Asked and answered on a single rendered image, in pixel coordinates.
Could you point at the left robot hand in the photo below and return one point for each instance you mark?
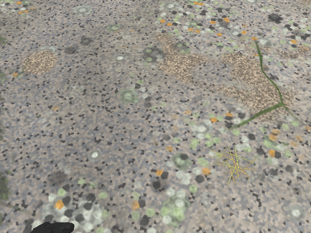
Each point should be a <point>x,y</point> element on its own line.
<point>57,227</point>

